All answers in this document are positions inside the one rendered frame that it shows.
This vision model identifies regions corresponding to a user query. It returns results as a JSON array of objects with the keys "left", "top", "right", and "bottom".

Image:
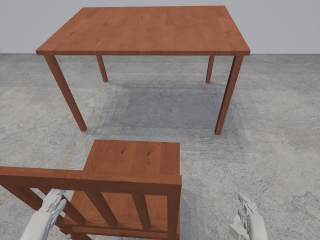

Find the chair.
[{"left": 0, "top": 139, "right": 182, "bottom": 240}]

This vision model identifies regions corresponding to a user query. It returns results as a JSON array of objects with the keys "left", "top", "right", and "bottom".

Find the table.
[{"left": 35, "top": 5, "right": 251, "bottom": 135}]

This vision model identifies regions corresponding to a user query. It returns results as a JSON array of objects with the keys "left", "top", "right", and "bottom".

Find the left robot hand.
[{"left": 18, "top": 188, "right": 67, "bottom": 240}]

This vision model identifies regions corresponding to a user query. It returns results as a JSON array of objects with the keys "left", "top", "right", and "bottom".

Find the right robot hand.
[{"left": 230, "top": 193, "right": 269, "bottom": 240}]

